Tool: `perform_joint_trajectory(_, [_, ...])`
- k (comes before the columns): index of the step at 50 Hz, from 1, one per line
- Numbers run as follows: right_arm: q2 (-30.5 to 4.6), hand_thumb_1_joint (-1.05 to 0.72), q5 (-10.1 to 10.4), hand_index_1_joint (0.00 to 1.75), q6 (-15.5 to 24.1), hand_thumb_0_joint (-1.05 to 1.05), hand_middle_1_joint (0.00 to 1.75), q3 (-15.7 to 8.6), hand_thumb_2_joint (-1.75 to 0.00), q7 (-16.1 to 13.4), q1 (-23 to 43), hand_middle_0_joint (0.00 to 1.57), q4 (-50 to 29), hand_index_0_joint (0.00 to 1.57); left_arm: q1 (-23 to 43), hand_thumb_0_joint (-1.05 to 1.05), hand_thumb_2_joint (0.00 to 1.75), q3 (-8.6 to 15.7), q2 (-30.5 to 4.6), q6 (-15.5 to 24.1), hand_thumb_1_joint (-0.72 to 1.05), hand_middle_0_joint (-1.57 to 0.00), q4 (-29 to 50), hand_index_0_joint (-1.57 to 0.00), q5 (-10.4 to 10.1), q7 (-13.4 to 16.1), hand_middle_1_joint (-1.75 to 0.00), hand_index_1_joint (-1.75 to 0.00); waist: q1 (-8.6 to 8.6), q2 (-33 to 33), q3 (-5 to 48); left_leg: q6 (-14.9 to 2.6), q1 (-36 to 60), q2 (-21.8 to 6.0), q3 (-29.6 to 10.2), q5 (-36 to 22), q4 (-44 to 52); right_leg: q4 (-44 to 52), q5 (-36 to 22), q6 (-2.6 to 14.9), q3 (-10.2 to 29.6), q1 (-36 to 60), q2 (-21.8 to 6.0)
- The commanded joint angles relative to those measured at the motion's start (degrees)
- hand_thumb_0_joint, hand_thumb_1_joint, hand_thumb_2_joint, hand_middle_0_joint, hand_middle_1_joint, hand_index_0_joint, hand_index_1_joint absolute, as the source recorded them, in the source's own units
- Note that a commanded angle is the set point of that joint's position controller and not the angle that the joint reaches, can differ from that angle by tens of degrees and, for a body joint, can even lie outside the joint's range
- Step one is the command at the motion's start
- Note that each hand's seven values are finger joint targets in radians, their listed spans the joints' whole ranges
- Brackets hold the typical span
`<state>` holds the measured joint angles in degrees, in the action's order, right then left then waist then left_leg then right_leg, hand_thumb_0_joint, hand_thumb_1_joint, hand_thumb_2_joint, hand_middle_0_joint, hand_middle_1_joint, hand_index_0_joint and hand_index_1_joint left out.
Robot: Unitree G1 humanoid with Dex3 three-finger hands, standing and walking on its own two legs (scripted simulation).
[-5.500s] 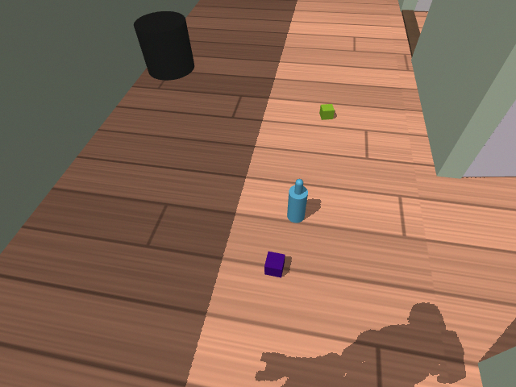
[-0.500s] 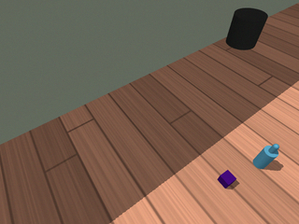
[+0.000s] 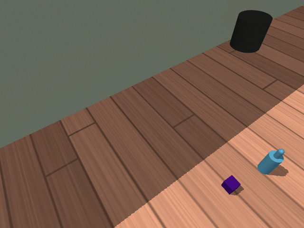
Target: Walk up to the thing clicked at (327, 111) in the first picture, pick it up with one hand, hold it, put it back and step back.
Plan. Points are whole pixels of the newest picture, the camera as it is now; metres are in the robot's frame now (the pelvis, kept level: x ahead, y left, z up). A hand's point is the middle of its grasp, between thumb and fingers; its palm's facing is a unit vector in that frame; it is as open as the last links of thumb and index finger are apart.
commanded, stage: stand
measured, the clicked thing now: out of the picture +1.03 -1.42 -0.75
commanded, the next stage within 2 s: walk up in 0.06 s
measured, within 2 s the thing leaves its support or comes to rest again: neither
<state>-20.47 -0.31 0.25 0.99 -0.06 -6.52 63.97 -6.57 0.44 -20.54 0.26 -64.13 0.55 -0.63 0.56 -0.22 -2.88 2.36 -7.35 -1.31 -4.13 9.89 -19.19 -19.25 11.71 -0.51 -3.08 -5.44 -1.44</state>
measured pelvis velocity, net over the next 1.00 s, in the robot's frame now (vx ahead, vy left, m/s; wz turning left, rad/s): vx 0.29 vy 0.01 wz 0.00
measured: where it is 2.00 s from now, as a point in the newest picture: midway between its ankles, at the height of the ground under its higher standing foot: (159, 169)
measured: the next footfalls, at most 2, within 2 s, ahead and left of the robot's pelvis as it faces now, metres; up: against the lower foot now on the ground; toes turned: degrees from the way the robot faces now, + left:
left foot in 0.32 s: +0.16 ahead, +0.17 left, +0.00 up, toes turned +6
right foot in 0.76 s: +0.37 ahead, -0.10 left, +0.00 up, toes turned -4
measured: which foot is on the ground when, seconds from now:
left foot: down 0.00-0.12, up 0.14-0.30, down 0.32-0.80, up 0.82-1.00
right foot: down 0.00-0.34, up 0.36-0.74, down 0.76-1.00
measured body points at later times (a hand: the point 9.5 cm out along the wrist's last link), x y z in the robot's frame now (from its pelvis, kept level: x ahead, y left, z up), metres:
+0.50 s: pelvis +0.10 +0.05 -0.01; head +0.11 +0.08 +0.44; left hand +0.11 +0.39 -0.15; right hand +0.17 -0.27 -0.11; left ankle +0.12 +0.16 -0.75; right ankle +0.09 -0.09 -0.69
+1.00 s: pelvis +0.29 +0.01 -0.01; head +0.31 -0.01 +0.44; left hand +0.38 +0.32 -0.10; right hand +0.36 -0.31 -0.14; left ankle +0.32 +0.16 -0.70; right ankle +0.33 -0.09 -0.75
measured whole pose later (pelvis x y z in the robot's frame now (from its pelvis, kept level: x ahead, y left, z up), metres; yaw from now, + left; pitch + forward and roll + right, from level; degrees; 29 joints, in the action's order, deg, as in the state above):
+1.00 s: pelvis +0.29 +0.01 -0.01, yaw +0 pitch -3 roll +0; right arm -24.3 -0.9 2.4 -2.9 3.0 -17.8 49.0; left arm -15.2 2.9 -21.6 3.9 -46.2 0.7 -3.4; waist 0.9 -2.7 -4.4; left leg -0.7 -24.8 -3.9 0.5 21.3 -54.3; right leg -29.6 13.1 3.1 -4.2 -14.1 -0.8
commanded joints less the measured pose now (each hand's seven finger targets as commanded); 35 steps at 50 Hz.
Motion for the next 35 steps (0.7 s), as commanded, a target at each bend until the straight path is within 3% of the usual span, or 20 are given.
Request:
perform_joint_trajectory(1, [-12.29, -0.9, -0.2, 0.3, 1.21, 0.0, 0.3, -2.61, -0.9, -0.58, 1.99, 0.2, -3.22, 0.2, 1.75, 0.0, 0.9, 2.47, -12.12, 1.11, 0.9, -0.2, 3.27, -0.2, -0.07, 0.79, -0.3, -0.3, -0.08, -0.42, 3.29, -2.6, -0.75, -5.13, -3.35, -8.74, 2.45, 3.67, -4.73, 1.36, 5.03, 0.62, -6.18])
perform_joint_trajectory(2, [-12.27, -0.9, -0.27, 0.3, 1.17, 0.0, 0.3, -2.69, -0.9, -0.6, 2.25, 0.2, -3.3, 0.2, 1.61, 0.0, 0.9, 2.52, -12.4, 1.19, 0.9, -0.2, 3.29, -0.2, -0.04, 0.8, -0.3, -0.3, -0.02, -0.15, 3.87, -2.77, -0.12, -5.2, -3.25, -9.18, 2.11, 3.62, -5.38, 1.46, 5.29, 0.71, -6.36])
perform_joint_trajectory(3, [-15.72, -0.9, -1.03, 0.3, 1.73, 0.0, 0.3, -5.97, -0.9, 0.75, -1.65, 0.2, -5.66, 0.2, -2.45, 0.0, 0.9, 6.28, -16.63, 1.83, 0.9, -0.2, 5.9, -0.2, 0.9, -0.58, -0.3, -0.3, 0.54, 1.32, 8.8, -6.72, -2.7, -2.08, -3.23, 19.89, -1.95, -0.22, 21.58, 4.08, 4.17, 4.79, -3.81])
perform_joint_trajectory(4, [-16.02, -0.9, -1.6, 0.3, 1.69, 0.0, 0.3, -6.29, -0.9, 1.28, -0.72, 0.2, -6.02, 0.2, -3.81, 0.0, 0.9, 6.67, -16.92, 1.87, 0.9, -0.2, 5.49, -0.2, 1.55, -1.0, -0.3, -0.3, 1.85, 0.99, 4.89, -6.92, -11.8, -2.04, -3.67, 27.83, -3.47, -0.44, 29.93, 5.79, 7.69, 5.31, -5.98])
perform_joint_trajectory(5, [-15.02, -0.9, -1.7, 0.3, 1.64, 0.0, 0.3, -6.24, -0.9, 1.6, 2.85, 0.2, -7.81, 0.2, -5.29, 0.0, 0.9, 7.49, -17.37, 1.98, 0.9, -0.2, 6.01, -0.2, 1.69, -1.2, -0.3, -0.3, 3.71, 2.29, 0.26, -6.11, -21.0, -0.93, -1.65, 25.45, -7.04, 1.97, 32.78, 7.83, 11.87, 6.85, -9.17])
perform_joint_trajectory(6, [-13.16, -0.9, -1.73, 0.3, 1.69, 0.0, 0.3, -6.17, -0.9, 1.94, 6.93, 0.2, -10.32, 0.2, -8.53, 0.0, 0.9, 8.32, -18.77, 2.2, 0.9, -0.2, 6.11, -0.2, 1.65, -1.07, -0.3, -0.3, 6.38, 7.66, -3.83, -4.65, -29.15, 1.39, 3.98, 16.52, -16.85, 8.71, 33.98, 11.04, 18.14, 10.12, -15.23])
perform_joint_trajectory(7, [-12.59, -0.9, -2.18, 0.3, 1.98, 0.0, 0.3, -6.41, -0.9, 1.9, 8.34, 0.2, -11.58, 0.2, -10.18, 0.0, 0.9, 8.91, -20.26, 2.78, 0.9, -0.2, 7.07, -0.2, 2.0, -0.9, -0.3, -0.3, 7.93, 9.25, -6.68, -3.64, -34.33, -0.92, 3.2, 16.2, -25.12, 13.26, 28.46, 14.4, 24.5, 9.95, -22.01])
perform_joint_trajectory(8, [-13.37, -0.9, -2.03, 0.3, 2.44, 0.0, 0.3, -6.76, -0.9, 1.99, 7.31, 0.2, -11.55, 0.2, -10.29, 0.0, 0.9, 8.97, -19.75, 3.13, 0.9, -0.2, 7.57, -0.2, 2.16, -0.97, -0.3, -0.3, 6.94, 6.44, -7.06, -3.89, -34.49, -2.54, 0.9, 16.03, -25.55, 13.24, 23.55, 15.92, 24.84, 9.66, -22.87])
perform_joint_trajectory(11, [-13.18, -0.9, -1.68, 0.3, 2.93, 0.0, 0.3, -7.49, -0.9, 3.52, -0.23, 0.2, -11.2, 0.2, -3.12, 0.0, 0.9, 8.69, -19.52, 3.26, 0.9, -0.2, 11.19, -0.2, 2.14, -1.44, -0.3, -0.3, 1.69, 9.46, -3.19, -3.42, -21.55, -4.35, 2.03, 15.73, -20.98, 11.41, 23.6, 12.88, 14.51, 1.83, -17.2])
perform_joint_trajectory(13, [-12.56, -0.9, -1.8, 0.3, 3.21, 0.0, 0.3, -8.3, -0.9, 3.99, -3.43, 0.2, -10.62, 0.2, -0.36, 0.0, 0.9, 8.0, -18.04, 3.1, 0.9, -0.2, 13.43, -0.2, 2.02, -2.11, -0.3, -0.3, -0.55, 10.14, -3.12, -3.12, -11.6, -2.59, 5.14, 10.22, -14.9, 7.86, 17.31, 11.02, 7.65, -5.41, -13.1])
perform_joint_trajectory(15, [-13.14, -0.9, -2.14, 0.3, 3.55, 0.0, 0.3, -9.74, -0.9, 3.53, -11.82, 0.2, -8.29, 0.2, -0.24, 0.0, 0.9, 7.14, -15.73, 2.54, 0.9, -0.2, 14.51, -0.2, 1.57, -2.52, -0.3, -0.3, -4.8, 3.73, -0.11, -2.83, 6.55, 0.54, 8.81, 0.8, -9.08, -4.3, 15.87, 8.59, 0.91, -16.81, -8.97])
perform_joint_trajectory(16, [-15.82, -0.9, -2.46, 0.3, 3.76, 0.0, 0.3, -11.09, -0.9, 2.79, -18.06, 0.2, -6.89, 0.2, -3.03, 0.0, 0.9, 6.0, -12.7, 2.29, 0.9, -0.2, 14.78, -0.2, 1.74, -2.59, -0.3, -0.3, -7.23, -5.37, 4.28, -4.38, 18.47, 0.71, 6.19, 6.67, -9.45, -18.03, 15.52, 7.26, -1.71, -24.42, -5.81])
perform_joint_trajectory(17, [-21.88, -0.9, -3.28, 0.3, 4.05, 0.0, 0.3, -12.45, -0.9, 1.84, -23.33, 0.2, -7.46, 0.2, -4.75, 0.0, 0.9, 4.71, -8.11, 2.19, 0.9, -0.2, 15.91, -0.2, 1.41, -2.68, -0.3, -0.3, -9.62, -20.21, 4.92, -9.02, 19.67, -13.14, -18.45, 29.56, 3.47, -38.85, 23.98, 4.71, -2.08, -34.55, 2.81])
perform_joint_trajectory(18, [-24.68, -0.9, -2.4, 0.3, 4.38, 0.0, 0.3, -12.11, -0.9, 1.81, -18.51, 0.2, -10.35, 0.2, -4.54, 0.0, 0.9, 5.69, -12.15, 1.66, 0.9, -0.2, 15.51, -0.2, 0.95, -2.13, -0.3, -0.3, -7.73, -12.73, 3.38, -13.12, 8.49, -21.12, -37.4, 43.38, 12.82, -45.27, 22.44, 4.45, 8.72, -33.18, 3.82])
perform_joint_trajectory(19, [-23.8, -0.9, -1.0, 0.3, 4.42, 0.0, 0.3, -11.63, -0.9, 1.7, -13.58, 0.2, -12.05, 0.2, -4.89, 0.0, 0.9, 5.76, -15.87, 1.68, 0.9, -0.2, 15.14, -0.2, 0.46, -1.83, -0.3, -0.3, -5.36, -5.95, -0.93, -14.85, 2.97, -22.29, -34.46, 40.46, 12.82, -46.71, 17.49, 4.7, 12.83, -32.43, 0.55])
perform_joint_trajectory(20, [-21.81, -0.9, -0.88, 0.3, 4.62, 0.0, 0.3, -10.46, -0.9, 1.63, -9.55, 0.2, -13.26, 0.2, -8.0, 0.0, 0.9, 5.58, -15.7, 1.61, 0.9, -0.2, 13.46, -0.2, -0.21, -1.82, -0.3, -0.3, -2.19, -4.32, -3.25, -14.14, 1.14, -20.11, -26.15, 34.35, 10.87, -46.87, 13.4, 4.43, 13.35, -32.31, -1.18])
perform_joint_trajectory(22, [-17.8, -0.9, -0.76, 0.3, 5.2, 0.0, 0.3, -9.22, -0.9, 1.42, -6.96, 0.2, -15.08, 0.2, -13.35, 0.0, 0.9, 6.14, -16.45, 1.89, 0.9, -0.2, 10.76, -0.2, -0.26, -2.15, -0.3, -0.3, 0.12, -6.4, -3.53, -12.77, -0.86, -15.83, -15.27, 24.08, 9.12, -41.89, 8.07, 3.15, 11.91, -28.22, -3.08])
perform_joint_trajectory(27, [-17.86, -0.9, -0.82, 0.3, 5.92, 0.0, 0.3, -9.35, -0.9, 1.62, -10.1, 0.2, -16.25, 0.2, -10.11, 0.0, 0.9, 5.91, -14.84, 1.93, 0.9, -0.2, 13.58, -0.2, 0.57, -3.63, -0.3, -0.3, -1.35, -7.23, -4.34, -14.86, -0.35, -15.37, -5.03, 10.69, 10.07, -29.02, 4.43, -0.02, 7.55, -25.84, -4.33])
perform_joint_trajectory(32, [-18.09, -0.9, -0.61, 0.3, 5.64, 0.0, 0.3, -9.23, -0.9, 1.91, -11.58, 0.2, -17.89, 0.2, -4.12, 0.0, 0.9, 5.96, -13.49, 2.33, 0.9, -0.2, 16.66, -0.2, 0.8, -4.68, -0.3, -0.3, -2.76, -6.98, -4.4, -13.16, -1.72, -12.35, 0.74, 8.61, 7.62, -17.45, -1.99, 1.41, 2.14, -20.54, -3.92])
perform_joint_trajectory(35, [-18.15, -0.9, -0.5, 0.3, 4.99, 0.0, 0.3, -9.22, -0.9, 1.63, -12.1, 0.2, -19.0, 0.2, -4.41, 0.0, 0.9, 6.1, -12.45, 2.98, 0.9, -0.2, 17.06, -0.2, 0.82, -4.31, -0.3, -0.3, -2.06, -7.13, -1.68, -12.19, 0.26, -12.79, 1.94, -6.07, 0.5, -14.32, -1.64, 2.74, -0.76, -15.39, -1.66])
